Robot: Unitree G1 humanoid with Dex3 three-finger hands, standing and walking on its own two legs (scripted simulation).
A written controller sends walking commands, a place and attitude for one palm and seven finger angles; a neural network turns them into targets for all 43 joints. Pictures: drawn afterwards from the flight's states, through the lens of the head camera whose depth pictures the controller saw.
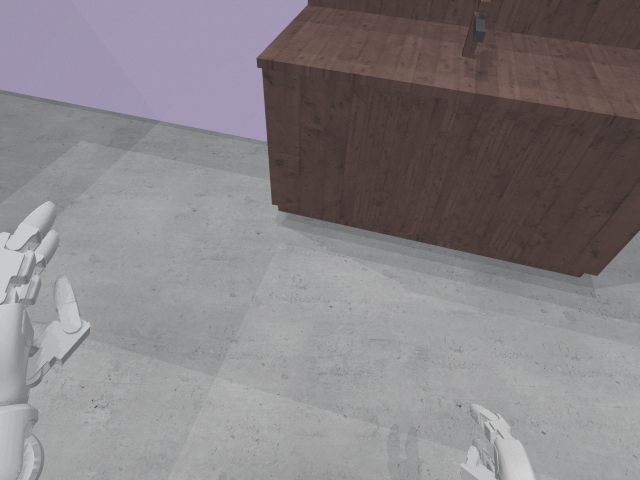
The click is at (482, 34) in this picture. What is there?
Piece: tap's lever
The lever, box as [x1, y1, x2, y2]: [473, 28, 485, 42]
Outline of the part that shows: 476,28 473,40 482,42 485,29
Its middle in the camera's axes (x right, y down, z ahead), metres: +0.45 -0.58 +1.11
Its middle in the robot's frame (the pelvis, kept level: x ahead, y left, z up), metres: +1.25 -0.38 +0.08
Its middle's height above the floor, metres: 0.85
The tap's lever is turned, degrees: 0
